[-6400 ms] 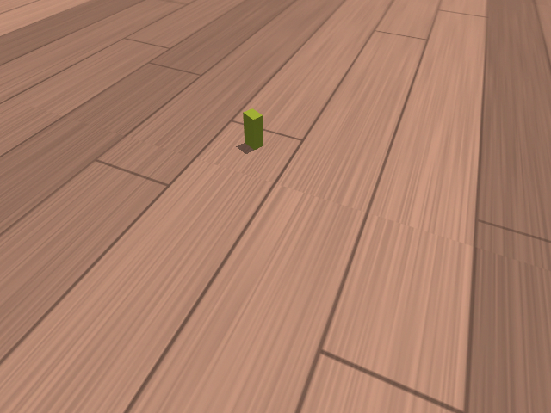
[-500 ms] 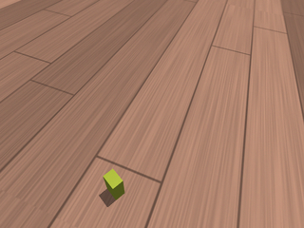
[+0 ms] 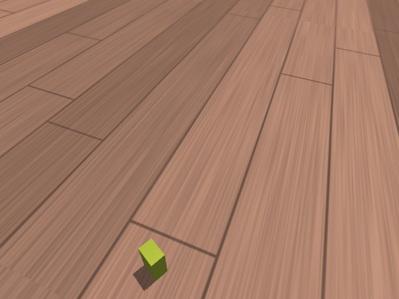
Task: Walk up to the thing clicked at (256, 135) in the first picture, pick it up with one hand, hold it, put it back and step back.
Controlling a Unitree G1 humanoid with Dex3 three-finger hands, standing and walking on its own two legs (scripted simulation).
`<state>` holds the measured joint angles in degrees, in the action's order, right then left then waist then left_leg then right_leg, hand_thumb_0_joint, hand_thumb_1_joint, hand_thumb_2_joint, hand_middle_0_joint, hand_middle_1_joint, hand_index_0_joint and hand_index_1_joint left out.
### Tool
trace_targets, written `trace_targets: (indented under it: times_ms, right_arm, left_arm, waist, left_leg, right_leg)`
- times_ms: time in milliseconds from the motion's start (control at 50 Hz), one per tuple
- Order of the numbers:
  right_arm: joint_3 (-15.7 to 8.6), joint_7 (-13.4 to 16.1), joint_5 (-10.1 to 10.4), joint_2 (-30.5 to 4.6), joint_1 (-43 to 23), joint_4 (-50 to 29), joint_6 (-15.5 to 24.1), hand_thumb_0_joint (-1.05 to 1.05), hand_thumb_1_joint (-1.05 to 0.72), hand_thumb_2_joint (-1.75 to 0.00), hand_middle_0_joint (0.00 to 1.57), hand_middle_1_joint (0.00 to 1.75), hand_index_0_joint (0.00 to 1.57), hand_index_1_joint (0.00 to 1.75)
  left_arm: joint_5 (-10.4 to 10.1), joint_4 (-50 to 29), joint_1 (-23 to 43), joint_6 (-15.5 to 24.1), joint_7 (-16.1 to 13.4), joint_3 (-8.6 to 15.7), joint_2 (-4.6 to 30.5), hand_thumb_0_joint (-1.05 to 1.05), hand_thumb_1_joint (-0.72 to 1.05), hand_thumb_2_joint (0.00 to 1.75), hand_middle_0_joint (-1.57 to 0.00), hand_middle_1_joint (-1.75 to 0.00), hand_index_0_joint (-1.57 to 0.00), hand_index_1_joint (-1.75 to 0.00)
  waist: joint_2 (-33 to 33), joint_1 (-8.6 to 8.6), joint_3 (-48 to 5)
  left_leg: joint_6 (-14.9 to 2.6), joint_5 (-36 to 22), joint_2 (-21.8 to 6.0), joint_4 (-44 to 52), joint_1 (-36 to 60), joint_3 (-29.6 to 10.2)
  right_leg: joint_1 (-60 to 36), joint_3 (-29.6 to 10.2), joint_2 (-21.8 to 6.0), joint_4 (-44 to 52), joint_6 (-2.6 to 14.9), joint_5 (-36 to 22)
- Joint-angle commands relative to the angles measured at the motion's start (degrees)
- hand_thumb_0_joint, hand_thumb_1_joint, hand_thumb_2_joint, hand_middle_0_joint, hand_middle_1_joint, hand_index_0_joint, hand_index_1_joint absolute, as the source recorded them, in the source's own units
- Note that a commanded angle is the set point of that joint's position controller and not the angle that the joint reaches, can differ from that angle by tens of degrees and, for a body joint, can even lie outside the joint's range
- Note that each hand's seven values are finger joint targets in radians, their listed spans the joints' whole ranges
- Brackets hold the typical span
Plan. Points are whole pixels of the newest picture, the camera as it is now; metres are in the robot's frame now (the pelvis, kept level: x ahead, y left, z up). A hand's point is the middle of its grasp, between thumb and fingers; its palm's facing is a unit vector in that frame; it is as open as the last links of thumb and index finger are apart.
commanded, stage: walk up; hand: left
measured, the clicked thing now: (153, 260) +0.43 +0.19 -0.67
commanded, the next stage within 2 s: stand in 1.02 s
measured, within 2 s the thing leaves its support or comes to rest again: neither
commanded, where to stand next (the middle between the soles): +0.05 -0.02 m, yaw +0 degrees
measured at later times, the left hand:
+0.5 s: hand out of the picture +0.08 +0.26 -0.15, palm faces +0.01 -0.93 -0.36, open 7.4 cm
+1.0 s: hand out of the picture +0.10 +0.24 -0.15, palm faces +0.03 -0.94 -0.34, open 7.4 cm
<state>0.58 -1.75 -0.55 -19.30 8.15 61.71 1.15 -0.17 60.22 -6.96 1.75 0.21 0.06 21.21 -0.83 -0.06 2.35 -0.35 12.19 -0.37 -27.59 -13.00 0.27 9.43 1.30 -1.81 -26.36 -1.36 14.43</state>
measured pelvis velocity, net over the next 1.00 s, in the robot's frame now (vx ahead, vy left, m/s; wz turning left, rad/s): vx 0.02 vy -0.01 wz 0.02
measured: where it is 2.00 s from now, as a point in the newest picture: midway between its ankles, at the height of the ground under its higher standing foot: outside the picture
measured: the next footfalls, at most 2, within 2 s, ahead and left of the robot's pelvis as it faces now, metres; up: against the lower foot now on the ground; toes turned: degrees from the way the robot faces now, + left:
none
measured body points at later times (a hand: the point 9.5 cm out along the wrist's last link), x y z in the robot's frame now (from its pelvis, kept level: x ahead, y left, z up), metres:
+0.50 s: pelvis +0.01 -0.01 +0.01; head +0.02 -0.01 +0.46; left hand +0.08 +0.30 -0.12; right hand +0.10 -0.30 -0.13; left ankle +0.03 +0.11 -0.74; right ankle +0.00 -0.14 -0.74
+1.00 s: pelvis +0.02 -0.01 +0.01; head +0.02 -0.01 +0.46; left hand +0.10 +0.29 -0.12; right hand +0.11 -0.31 -0.12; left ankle +0.03 +0.11 -0.74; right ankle +0.00 -0.14 -0.74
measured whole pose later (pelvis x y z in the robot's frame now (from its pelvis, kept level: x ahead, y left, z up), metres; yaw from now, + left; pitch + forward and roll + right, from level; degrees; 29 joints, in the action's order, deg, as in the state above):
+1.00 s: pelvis +0.02 -0.01 +0.01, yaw +1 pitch -3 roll +0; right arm -0.2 -0.7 -0.9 -19.7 5.5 65.4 0.4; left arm 0.6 65.6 -5.3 0.7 0.1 1.2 19.8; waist 0.3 0.0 2.0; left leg 0.7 10.2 -0.7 -20.7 -8.0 -1.2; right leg 3.6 2.9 -1.3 -18.7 -0.7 12.5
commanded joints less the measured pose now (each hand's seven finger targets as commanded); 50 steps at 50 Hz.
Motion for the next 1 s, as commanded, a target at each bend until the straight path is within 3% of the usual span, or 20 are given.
trace_targets:
  times_ms: [0, 80, 140, 360, 420, 580, 660, 780, 980]
  right_arm:
    - [-3.0, 1.5, 0.4, -13.9, -4.0, -2.4, 1.5, 0.00, -0.90, -0.90, 0.20, 0.30, 0.20, 0.30]
    - [-3.0, 1.6, 0.4, -13.4, -4.9, -1.5, 1.4, 0.00, -0.90, -0.90, 0.20, 0.30, 0.20, 0.30]
    - [-3.1, 1.7, 0.5, -13.2, -5.0, -1.0, 1.2, 0.00, -0.90, -0.90, 0.20, 0.30, 0.20, 0.30]
    - [-3.0, 1.6, 0.2, -13.4, -6.0, 0.3, 0.6, 0.00, -0.90, -0.90, 0.20, 0.30, 0.20, 0.30]
    - [-3.1, 1.6, 0.2, -13.5, -6.6, 0.3, 0.6, 0.00, -0.90, -0.90, 0.20, 0.30, 0.20, 0.30]
    - [-3.1, 1.7, 0.1, -13.2, -6.2, 0.7, 0.4, 0.00, -0.90, -0.90, 0.20, 0.30, 0.20, 0.30]
    - [-2.9, 1.8, 0.1, -12.6, -5.6, 0.7, 0.4, 0.00, -0.90, -0.90, 0.20, 0.30, 0.20, 0.30]
    - [-3.0, 2.0, 0.0, -12.5, -5.5, 0.5, 0.5, 0.00, -0.90, -0.90, 0.20, 0.30, 0.20, 0.30]
    - [-3.0, 2.1, 0.0, -12.5, -5.5, -0.2, 0.4, 0.00, -0.90, -0.90, 0.20, 0.30, 0.20, 0.30]
  left_arm:
    - [0.1, -1.4, 1.4, 0.8, -0.6, 2.2, 11.7, 0.00, 0.90, 0.90, -0.20, -0.30, -0.20, -0.30]
    - [0.3, -0.1, 2.5, 0.9, -0.7, 2.1, 11.7, 0.00, 0.90, 0.90, -0.20, -0.30, -0.20, -0.30]
    - [0.4, 0.6, 3.8, 0.9, -0.7, 2.1, 11.8, 0.00, 0.90, 0.90, -0.20, -0.30, -0.20, -0.30]
    - [0.7, 1.9, 6.0, 0.6, -0.6, 2.3, 11.4, 0.00, 0.90, 0.90, -0.20, -0.30, -0.20, -0.30]
    - [0.8, 2.5, 4.8, 0.6, -0.6, 2.4, 11.5, 0.00, 0.90, 0.90, -0.20, -0.30, -0.20, -0.30]
    - [1.0, 2.3, 5.1, 0.5, -0.7, 2.7, 11.4, 0.00, 0.90, 0.90, -0.20, -0.30, -0.20, -0.30]
    - [0.9, 2.3, 5.1, 0.4, -0.7, 2.9, 11.2, 0.00, 0.90, 0.90, -0.20, -0.30, -0.20, -0.30]
    - [0.9, 2.2, 4.1, 0.3, -0.8, 3.1, 11.1, 0.00, 0.90, 0.90, -0.20, -0.30, -0.20, -0.30]
    - [0.9, 1.6, 3.8, 0.1, -0.8, 3.3, 10.8, 0.00, 0.90, 0.90, -0.20, -0.30, -0.20, -0.30]
  waist:
    - [5.6, -0.69, -3.4]
    - [3.7, -0.48, -5.8]
    - [2.3, 0.03, -5.9]
    - [0.9, 0.58, -3.3]
    - [1.1, 0.15, -4.2]
    - [0.9, 0.40, -3.8]
    - [0.9, 0.34, -3.9]
    - [0.9, 0.00, -4.9]
    - [1.7, -0.10, -3.4]
  left_leg:
    - [-1.85, -5.7, -7.1, 9.8, 0.5, -8.4]
    - [-1.85, -12.3, -6.9, 8.2, 3.8, -6.7]
    - [-1.67, -13.8, -6.4, 7.4, 5.0, -5.7]
    - [-1.28, -7.1, -5.7, 9.8, 4.4, -5.8]
    - [-1.38, -9.8, -6.1, 9.4, 6.1, -6.0]
    - [-1.06, -8.4, -5.4, 9.7, 5.4, -5.6]
    - [-0.86, -10.4, -5.5, 9.8, 5.3, -6.0]
    - [-1.11, -13.9, -5.7, 9.0, 6.2, -5.5]
    - [-1.19, -12.4, -5.7, 9.3, 5.7, -5.7]
  right_leg:
    - [-2.9, -3.7, -4.2, 5.2, 3.17, -5.6]
    - [-4.7, -3.7, -4.9, 7.2, 2.84, -9.9]
    - [-4.7, -3.9, -5.4, 8.0, 2.68, -11.6]
    - [-3.5, -4.0, -5.3, 10.7, 2.43, -6.3]
    - [-3.6, -3.4, -5.1, 10.6, 2.27, -7.3]
    - [-4.3, -3.5, -5.4, 11.4, 2.22, -7.0]
    - [-5.0, -3.2, -5.3, 11.2, 2.23, -7.5]
    - [-6.0, -2.8, -5.3, 10.5, 2.09, -11.4]
    - [-5.3, -2.9, -5.1, 10.8, 2.25, -9.8]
